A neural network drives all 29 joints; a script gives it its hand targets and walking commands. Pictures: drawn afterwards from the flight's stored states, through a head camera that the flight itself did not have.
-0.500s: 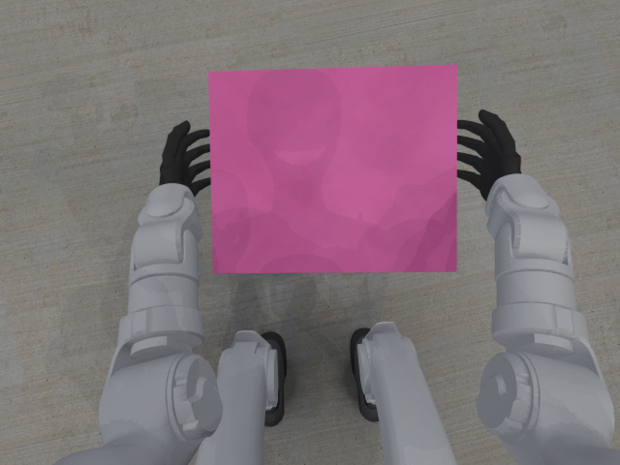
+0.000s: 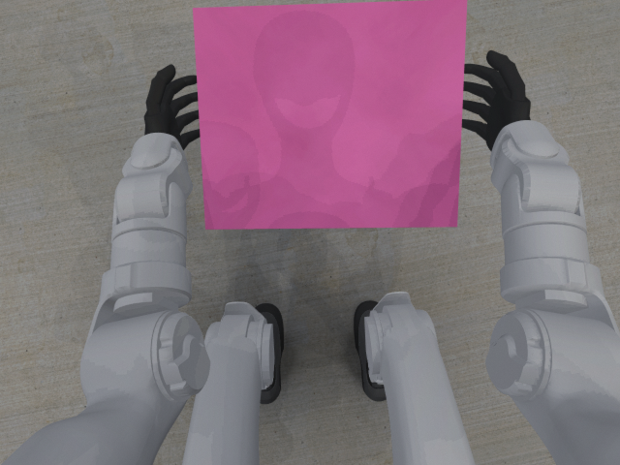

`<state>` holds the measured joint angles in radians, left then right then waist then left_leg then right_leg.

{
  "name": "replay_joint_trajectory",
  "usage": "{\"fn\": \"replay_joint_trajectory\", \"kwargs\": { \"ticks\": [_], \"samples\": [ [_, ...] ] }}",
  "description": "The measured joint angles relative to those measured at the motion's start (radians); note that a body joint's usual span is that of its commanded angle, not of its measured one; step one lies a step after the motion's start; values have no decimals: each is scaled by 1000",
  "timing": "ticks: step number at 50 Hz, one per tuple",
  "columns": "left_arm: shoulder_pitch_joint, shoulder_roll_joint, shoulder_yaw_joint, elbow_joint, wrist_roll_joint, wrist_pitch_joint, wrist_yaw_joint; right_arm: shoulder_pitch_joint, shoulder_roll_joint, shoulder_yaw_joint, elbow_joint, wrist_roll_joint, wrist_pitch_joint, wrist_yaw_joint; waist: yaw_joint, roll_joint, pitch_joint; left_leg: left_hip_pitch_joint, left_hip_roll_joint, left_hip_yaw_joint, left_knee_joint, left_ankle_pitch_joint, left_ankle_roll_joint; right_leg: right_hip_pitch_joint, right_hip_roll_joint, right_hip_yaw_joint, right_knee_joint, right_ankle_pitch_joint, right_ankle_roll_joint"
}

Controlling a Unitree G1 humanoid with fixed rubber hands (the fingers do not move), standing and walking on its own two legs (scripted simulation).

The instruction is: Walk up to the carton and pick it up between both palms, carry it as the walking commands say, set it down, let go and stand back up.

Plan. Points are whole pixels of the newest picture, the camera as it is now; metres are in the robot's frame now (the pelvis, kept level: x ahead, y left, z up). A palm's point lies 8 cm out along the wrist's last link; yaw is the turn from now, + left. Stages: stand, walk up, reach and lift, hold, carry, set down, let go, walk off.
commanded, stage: set down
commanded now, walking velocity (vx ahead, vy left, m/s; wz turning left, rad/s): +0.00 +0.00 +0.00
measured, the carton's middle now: (328, 129) +0.52 -0.04 -0.18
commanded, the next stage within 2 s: none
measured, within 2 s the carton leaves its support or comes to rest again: neither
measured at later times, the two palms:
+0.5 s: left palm (182, 141) +0.52 +0.16 -0.19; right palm (463, 127) +0.51 -0.22 -0.18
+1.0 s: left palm (206, 148) +0.54 +0.16 -0.29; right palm (443, 135) +0.53 -0.23 -0.27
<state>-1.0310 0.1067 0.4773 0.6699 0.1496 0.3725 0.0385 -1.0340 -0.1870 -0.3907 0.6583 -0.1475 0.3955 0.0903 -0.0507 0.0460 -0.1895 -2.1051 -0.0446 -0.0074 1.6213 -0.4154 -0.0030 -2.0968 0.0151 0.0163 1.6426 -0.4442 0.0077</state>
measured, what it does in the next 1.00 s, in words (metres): lowers itself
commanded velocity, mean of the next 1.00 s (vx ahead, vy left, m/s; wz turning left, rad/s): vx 0.00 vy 0.00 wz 0.00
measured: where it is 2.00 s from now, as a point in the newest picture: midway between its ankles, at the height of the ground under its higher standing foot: (320, 368)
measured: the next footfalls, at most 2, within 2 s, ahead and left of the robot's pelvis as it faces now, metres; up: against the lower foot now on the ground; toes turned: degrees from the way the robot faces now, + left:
none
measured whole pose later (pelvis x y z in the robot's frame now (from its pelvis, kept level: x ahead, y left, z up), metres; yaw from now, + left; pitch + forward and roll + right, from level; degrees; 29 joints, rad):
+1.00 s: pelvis -0.01 +0.00 -0.12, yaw -1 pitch +46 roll +0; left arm -1.35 0.30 0.28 0.87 -0.04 0.29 0.12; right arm -1.36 -0.36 -0.25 0.88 0.04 0.28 0.00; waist -0.04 0.02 0.18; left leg -2.36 -0.04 0.00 2.06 -0.50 0.00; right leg -2.35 0.03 0.01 2.07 -0.53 0.02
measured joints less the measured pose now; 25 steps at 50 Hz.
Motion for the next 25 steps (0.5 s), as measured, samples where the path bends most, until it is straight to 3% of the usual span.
{"fn": "replay_joint_trajectory", "kwargs": {
  "ticks": [6,15,25],
  "samples": [
    [-39,29,-19,16,-23,-7,-14,-53,-29,23,18,27,-1,-20,2,-3,29,-59,2,-2,55,-5,-5,-61,4,-3,55,-3,-3],
    [-103,60,-41,48,-48,-9,25,-117,-57,53,45,66,-5,-45,8,-7,77,-127,7,3,137,-15,-5,-132,11,0,137,-10,-1],
    [-175,119,-84,95,-89,-13,7,-184,-76,61,89,70,-25,-69,18,-14,141,-185,4,9,221,-26,-1,-187,11,4,220,-23,5]
  ]
}}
